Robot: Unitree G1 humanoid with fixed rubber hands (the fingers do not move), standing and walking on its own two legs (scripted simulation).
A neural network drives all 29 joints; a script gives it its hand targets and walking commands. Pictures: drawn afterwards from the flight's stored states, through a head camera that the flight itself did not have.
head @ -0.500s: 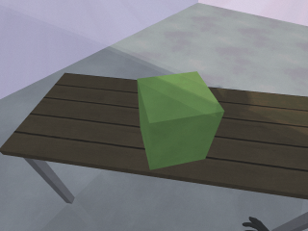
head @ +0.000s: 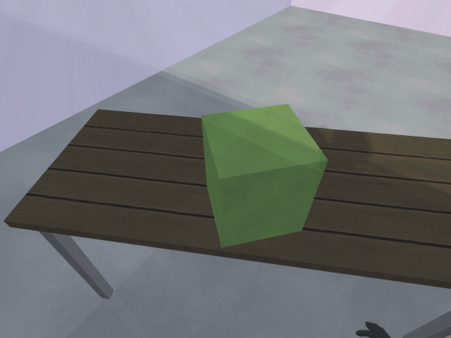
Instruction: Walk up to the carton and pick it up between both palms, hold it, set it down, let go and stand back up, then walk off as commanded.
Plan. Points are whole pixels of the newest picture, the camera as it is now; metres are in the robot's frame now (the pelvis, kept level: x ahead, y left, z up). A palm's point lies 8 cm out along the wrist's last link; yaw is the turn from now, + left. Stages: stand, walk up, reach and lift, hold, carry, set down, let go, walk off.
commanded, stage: stand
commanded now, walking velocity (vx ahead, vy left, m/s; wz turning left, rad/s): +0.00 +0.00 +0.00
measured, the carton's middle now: (254, 176) +0.48 -0.01 -0.01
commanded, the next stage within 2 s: walk off in 0.60 s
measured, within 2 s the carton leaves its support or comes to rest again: neither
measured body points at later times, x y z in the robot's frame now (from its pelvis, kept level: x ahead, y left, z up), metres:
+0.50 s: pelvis +0.00 +0.00 +0.00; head -0.01 +0.01 +0.45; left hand +0.02 +0.31 -0.13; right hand +0.14 -0.26 -0.11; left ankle +0.03 +0.13 -0.74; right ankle -0.01 -0.11 -0.74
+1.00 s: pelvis -0.02 +0.02 -0.01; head -0.02 +0.01 +0.44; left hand +0.00 +0.33 -0.13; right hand +0.11 -0.27 -0.13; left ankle +0.02 +0.13 -0.74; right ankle -0.01 -0.11 -0.74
